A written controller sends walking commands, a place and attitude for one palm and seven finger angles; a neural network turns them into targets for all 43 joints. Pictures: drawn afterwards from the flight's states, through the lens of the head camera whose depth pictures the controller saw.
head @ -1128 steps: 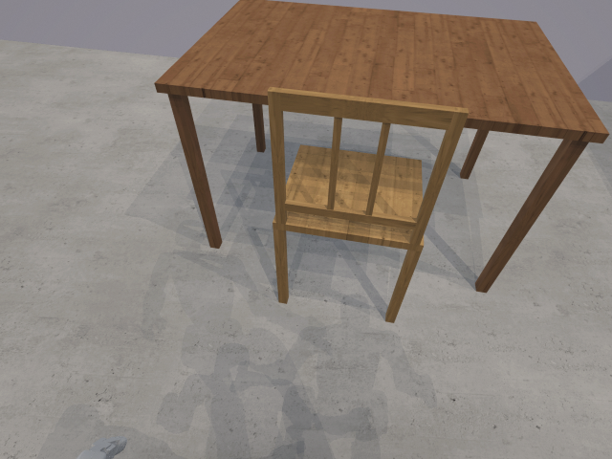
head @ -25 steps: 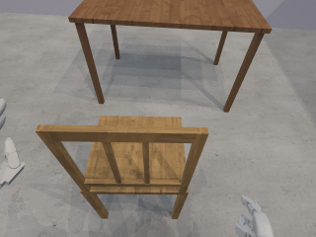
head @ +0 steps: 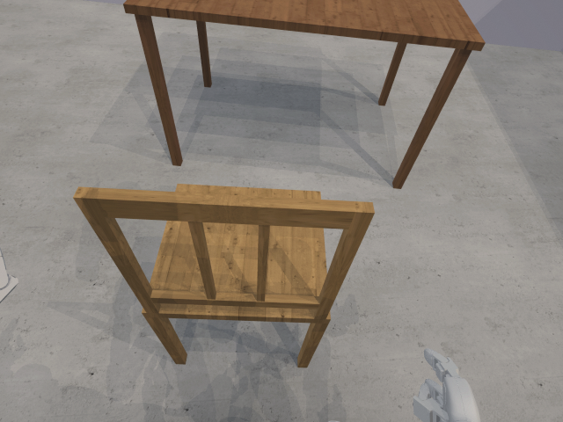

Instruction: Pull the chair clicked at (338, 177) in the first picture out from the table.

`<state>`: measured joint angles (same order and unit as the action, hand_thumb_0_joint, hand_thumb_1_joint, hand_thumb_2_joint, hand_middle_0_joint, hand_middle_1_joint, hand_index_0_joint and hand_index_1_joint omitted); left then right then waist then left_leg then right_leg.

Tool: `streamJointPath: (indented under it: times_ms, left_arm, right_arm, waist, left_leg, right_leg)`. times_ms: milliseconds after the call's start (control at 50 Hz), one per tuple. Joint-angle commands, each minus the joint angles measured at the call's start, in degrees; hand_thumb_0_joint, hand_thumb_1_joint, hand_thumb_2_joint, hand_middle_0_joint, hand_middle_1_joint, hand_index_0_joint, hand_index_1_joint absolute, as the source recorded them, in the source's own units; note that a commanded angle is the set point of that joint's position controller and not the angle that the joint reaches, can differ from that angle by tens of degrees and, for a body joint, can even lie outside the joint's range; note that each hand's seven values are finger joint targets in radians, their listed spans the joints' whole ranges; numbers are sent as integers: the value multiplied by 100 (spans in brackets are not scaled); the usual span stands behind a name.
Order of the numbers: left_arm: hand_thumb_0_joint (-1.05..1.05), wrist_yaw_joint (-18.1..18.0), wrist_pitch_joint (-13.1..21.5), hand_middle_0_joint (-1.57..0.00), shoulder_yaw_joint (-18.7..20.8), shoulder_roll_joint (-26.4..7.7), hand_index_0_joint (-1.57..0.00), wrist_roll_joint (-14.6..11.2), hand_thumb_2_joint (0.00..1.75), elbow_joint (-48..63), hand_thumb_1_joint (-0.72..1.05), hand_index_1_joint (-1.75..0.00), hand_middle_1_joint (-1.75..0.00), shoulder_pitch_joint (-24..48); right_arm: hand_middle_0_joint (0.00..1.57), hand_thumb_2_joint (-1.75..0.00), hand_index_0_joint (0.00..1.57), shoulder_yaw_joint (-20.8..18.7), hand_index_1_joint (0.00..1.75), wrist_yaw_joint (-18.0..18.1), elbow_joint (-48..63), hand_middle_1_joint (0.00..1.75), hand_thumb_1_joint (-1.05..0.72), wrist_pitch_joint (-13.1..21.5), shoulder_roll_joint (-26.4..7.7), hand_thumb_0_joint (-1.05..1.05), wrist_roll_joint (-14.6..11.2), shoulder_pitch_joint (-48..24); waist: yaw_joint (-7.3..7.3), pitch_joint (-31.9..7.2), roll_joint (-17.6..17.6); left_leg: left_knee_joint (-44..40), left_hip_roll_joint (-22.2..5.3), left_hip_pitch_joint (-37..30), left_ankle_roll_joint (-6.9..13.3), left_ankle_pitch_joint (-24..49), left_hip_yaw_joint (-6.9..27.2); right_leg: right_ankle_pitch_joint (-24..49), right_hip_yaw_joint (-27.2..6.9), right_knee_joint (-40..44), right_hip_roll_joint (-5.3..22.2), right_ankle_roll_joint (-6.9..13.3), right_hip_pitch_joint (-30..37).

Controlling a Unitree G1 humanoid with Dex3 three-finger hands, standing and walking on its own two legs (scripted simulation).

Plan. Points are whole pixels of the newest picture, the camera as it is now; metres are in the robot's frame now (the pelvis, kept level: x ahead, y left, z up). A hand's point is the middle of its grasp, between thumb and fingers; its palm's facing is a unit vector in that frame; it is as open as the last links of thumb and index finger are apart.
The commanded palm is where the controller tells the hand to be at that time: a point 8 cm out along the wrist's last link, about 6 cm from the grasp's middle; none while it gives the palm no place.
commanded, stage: step back with the hand held close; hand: left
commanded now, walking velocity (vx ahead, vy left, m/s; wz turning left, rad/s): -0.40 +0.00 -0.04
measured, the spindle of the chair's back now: (204, 263) +0.38 +0.16 -0.09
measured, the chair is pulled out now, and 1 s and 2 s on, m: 0.70 0.70 0.70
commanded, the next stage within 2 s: stop stepping back and stand still in 0.24 s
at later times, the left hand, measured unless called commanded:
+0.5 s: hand out of the picture +0.06 +0.22 +0.17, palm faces +0.38 -0.75 -0.54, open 7.4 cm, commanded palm +0.02 +0.25 +0.19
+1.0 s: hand out of the picture -0.01 +0.25 +0.15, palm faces +0.49 -0.77 -0.40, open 7.4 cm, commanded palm -0.06 +0.28 +0.19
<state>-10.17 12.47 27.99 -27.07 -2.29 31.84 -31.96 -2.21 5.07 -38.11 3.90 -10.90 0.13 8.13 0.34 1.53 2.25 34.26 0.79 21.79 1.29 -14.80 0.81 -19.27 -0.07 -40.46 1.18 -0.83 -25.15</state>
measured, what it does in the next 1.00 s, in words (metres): walks backwards: right foot, then left foot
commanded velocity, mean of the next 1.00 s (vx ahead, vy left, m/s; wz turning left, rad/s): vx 0.02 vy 0.02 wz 0.01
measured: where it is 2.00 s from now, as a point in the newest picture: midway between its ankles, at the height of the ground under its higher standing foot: outside the picture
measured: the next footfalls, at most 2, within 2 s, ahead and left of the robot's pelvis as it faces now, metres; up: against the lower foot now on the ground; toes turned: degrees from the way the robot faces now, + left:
right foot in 0.28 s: -0.13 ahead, -0.14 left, +0.00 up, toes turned +0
left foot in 0.58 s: -0.17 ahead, +0.08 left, +0.00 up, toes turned +6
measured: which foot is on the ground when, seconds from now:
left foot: down 0.00-0.32, up 0.34-0.56, down 0.58-1.00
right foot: up 0.00-0.26, down 0.28-1.00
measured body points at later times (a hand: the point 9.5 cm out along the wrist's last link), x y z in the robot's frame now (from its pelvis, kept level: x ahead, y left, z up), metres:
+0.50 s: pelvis -0.12 -0.05 +0.01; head -0.12 -0.06 +0.46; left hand +0.04 +0.26 +0.20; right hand +0.01 -0.31 -0.09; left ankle -0.16 +0.08 -0.68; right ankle -0.12 -0.17 -0.73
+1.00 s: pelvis -0.19 -0.03 +0.00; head -0.22 -0.02 +0.45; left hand -0.04 +0.29 +0.17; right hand -0.05 -0.25 -0.09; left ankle -0.20 +0.09 -0.73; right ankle -0.14 -0.15 -0.72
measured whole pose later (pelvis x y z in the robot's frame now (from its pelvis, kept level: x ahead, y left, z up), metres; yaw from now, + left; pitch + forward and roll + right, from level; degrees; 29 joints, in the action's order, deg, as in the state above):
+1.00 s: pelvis -0.19 -0.03 +0.00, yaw +1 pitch -3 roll -1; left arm -9.6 8.5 22.2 -20.0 -1.6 22.2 -29.8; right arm 0.7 3.5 -37.4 4.1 -10.8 -1.1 15.2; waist 0.0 -0.7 -0.7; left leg 35.0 -0.7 12.8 1.5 -19.5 -0.2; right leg -21.0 1.6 -38.4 0.8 -0.3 -19.5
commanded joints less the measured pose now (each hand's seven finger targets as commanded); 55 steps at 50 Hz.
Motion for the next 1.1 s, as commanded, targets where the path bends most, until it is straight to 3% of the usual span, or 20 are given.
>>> streamJointPath:
  times_ms: [0, 60, 200, 260, 280, 300, 320, 340, 400, 500, 600, 640, 720, 760, 840, 880, 940, 960, 1040, 1080]
  left_arm:
    - [0, -6, 433, -20, 439, -673, -20, -86, 90, 1531, 90, -30, -30, 96]
    - [0, 14, 463, -20, 261, -576, -20, -63, 90, 1867, 90, -30, -30, 72]
    - [0, 101, 474, -20, 835, -953, -20, -269, 90, 1382, 90, -30, -30, -366]
    - [0, 223, 537, -20, 962, -1036, -20, -309, 90, 1129, 90, -30, -30, -499]
    - [0, 260, 580, -20, 1003, -1108, -20, -328, 90, 1135, 90, -30, -30, -484]
    - [0, 302, 566, -20, 866, -1043, -20, -312, 90, 1096, 90, -30, -30, -484]
    - [0, 282, 520, -20, 832, -1183, -20, -309, 90, 1072, 90, -30, -30, -532]
    - [0, 208, 317, -20, 574, -796, -20, -302, 90, 619, 90, -30, -30, -730]
    - [0, 54, -57, -20, 485, -639, -20, -178, 90, 5, 90, -30, -30, -603]
    - [0, -134, 125, -20, 310, -797, -20, 18, 90, 584, 90, -30, -30, 476]
    - [0, -148, 261, -20, 306, -833, -20, 28, 90, 1656, 90, -30, -30, 125]
    - [0, -105, 311, -20, 316, -836, -20, 86, 90, 1693, 90, -30, -30, 257]
    - [0, -45, 261, -20, 288, -599, -20, 56, 90, 364, 90, -30, -30, 512]
    - [0, -29, 179, -20, 252, -505, -20, 45, 90, -248, 90, -30, -30, 406]
    - [0, 36, 30, -20, 17, -419, -20, 7, 90, -341, 90, -30, -30, 577]
    - [0, 21, 47, -20, -48, -436, -20, 5, 90, -29, 90, -30, -30, 828]
    - [0, -55, 134, -20, 30, -563, -20, 115, 90, 924, 90, -30, -30, 1140]
    - [0, -47, 127, -20, 56, -642, -20, 184, 90, 1215, 90, -30, -30, 1313]
    - [0, -95, 175, -20, 294, -841, -20, 154, 90, 1443, 90, -30, -30, 818]
    - [0, -75, 253, -20, 400, -827, -20, 128, 90, 1091, 90, -30, -30, 612]
  right_arm:
    - [20, -90, 20, -234, 30, -34, 798, 30, -90, 566, -713, 0, 174, -207]
    - [20, -90, 20, -293, 30, -142, 772, 30, -90, 698, -816, 0, 60, -103]
    - [20, -90, 20, -159, 30, -111, 739, 30, -90, 792, -804, 0, 134, -316]
    - [20, -90, 20, -162, 30, -152, 809, 30, -90, 702, -806, 0, 66, -399]
    - [20, -90, 20, -152, 30, -173, 857, 30, -90, 678, -753, 0, 46, -418]
    - [20, -90, 20, -252, 30, -180, 899, 30, -90, 626, -766, 0, -25, -264]
    - [20, -90, 20, -365, 30, -195, 972, 30, -90, 607, -799, 0, -134, -237]
    - [20, -90, 20, -394, 30, -192, 939, 30, -90, 509, -785, 0, -180, -270]
    - [20, -90, 20, -5, 30, -131, 1052, 30, -90, 204, -492, 0, -170, -459]
    - [20, -90, 20, -140, 30, 35, 1041, 30, -90, 460, -749, 0, -99, -275]
    - [20, -90, 20, -242, 30, -55, 1110, 30, -90, 730, -859, 0, -153, 72]
    - [20, -90, 20, -123, 30, -119, 1050, 30, -90, 665, -698, 0, -49, -49]
    - [20, -90, 20, -177, 30, -183, 877, 30, -90, 601, -857, 0, -182, 87]
    - [20, -90, 20, -206, 30, -151, 944, 30, -90, 448, -878, 0, -218, 130]
    - [20, -90, 20, -102, 30, -127, 1012, 30, -90, 249, -783, 0, -199, 143]
    - [20, -90, 20, -40, 30, -119, 1007, 30, -90, 270, -800, 0, -137, 91]
    - [20, -90, 20, -1, 30, -14, 1075, 30, -90, 391, -854, 0, -92, -131]
    - [20, -90, 20, -19, 30, -45, 1125, 30, -90, 457, -749, 0, -93, -148]
    - [20, -90, 20, 2, 30, -153, 990, 30, -90, 667, -741, 0, -59, -1]
    - [20, -90, 20, -27, 30, -205, 871, 30, -90, 681, -746, 0, -65, 59]
  waist:
    - [-49, -1069, -1610]
    - [33, -1290, -1533]
    - [56, -1158, -1777]
    - [118, -1262, -1285]
    - [124, -1311, -903]
    - [88, -1291, 311]
    - [111, -1363, 1619]
    - [46, -993, 1393]
    - [-243, -972, 336]
    - [-97, -582, 850]
    - [-22, -751, -1139]
    - [-90, -463, -2439]
    - [-74, 254, -869]
    - [-103, 273, -74]
    - [-229, 229, 878]
    - [-282, -106, 630]
    - [-191, -114, -1690]
    - [-166, 25, -1831]
    - [32, -27, -1214]
    - [-78, -258, -863]
  left_leg:
    - [-1175, -1984, -854, 780, 4396, 1361]
    - [-859, -1633, -1682, 555, 4686, 851]
    - [-1281, -1599, -798, 487, 1916, 1177]
    - [-799, -1235, -538, 211, 703, 833]
    - [-419, -948, -529, 57, 142, 555]
    - [583, -295, -458, -267, -627, -15]
    - [2286, 389, -189, -440, -1126, -198]
    - [3421, 118, 199, -344, -1265, 339]
    - [2573, -272, 477, -290, -838, 324]
    - [-496, -155, -444, 25, -807, -190]
    - [-1747, -951, -1596, 214, 2291, 161]
    - [-1518, -1166, -1256, 404, 2139, 650]
    - [-1225, -895, 369, 380, -732, 377]
    - [-752, -456, 581, 247, -1880, 74]
    - [442, -65, -225, 167, -1556, -283]
    - [-485, -177, -632, 261, -1229, -26]
    - [-2361, -1449, -6, 810, -3171, 1884]
    - [-2516, -1579, 530, 918, -3244, 2017]
    - [-1108, -936, 236, 512, -423, 801]
    - [-266, -578, 182, 274, 209, 426]
  right_leg:
    - [-1002, -299, -1556, -13, 34, 30]
    - [-403, -12, -601, 6, 111, 47]
    - [-94, 77, 1107, -73, 111, 1026]
    - [958, 264, 2114, 2, 136, 1531]
    - [1118, 187, 2358, 199, 223, 1456]
    - [1271, -275, 2448, 697, 586, 1009]
    - [1060, -1714, 2929, 1774, 1105, 411]
    - [1405, -1662, 2759, 2138, 1282, 191]
    - [1692, -542, 1903, 1534, 812, 847]
    - [507, -872, 2047, 1379, 548, 1223]
    - [1691, -66, 465, 377, 136, 1487]
    - [-273, 380, 348, 240, -19, 827]
    - [177, 305, 1517, 83, 77, 1867]
    - [-892, -300, 1879, 233, 202, 1594]
    - [-2379, -1269, 2762, 974, 634, 151]
    - [-1723, -657, 2072, 669, 479, 428]
    - [-820, 377, -340, -227, 17, 631]
    - [-567, 306, -918, -178, -8, 837]
    - [256, 364, 1430, -65, 58, 1759]
    - [1219, -279, 1874, 345, 371, 2163]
